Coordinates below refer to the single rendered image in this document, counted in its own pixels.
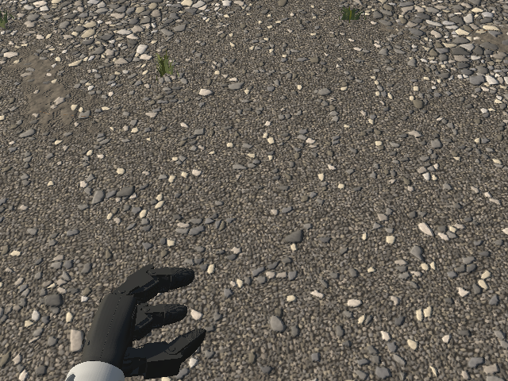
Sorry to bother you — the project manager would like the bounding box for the left robot hand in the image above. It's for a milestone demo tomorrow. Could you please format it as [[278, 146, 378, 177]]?
[[81, 264, 206, 379]]

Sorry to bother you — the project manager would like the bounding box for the robot left forearm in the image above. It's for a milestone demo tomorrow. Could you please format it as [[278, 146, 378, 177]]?
[[65, 361, 125, 381]]

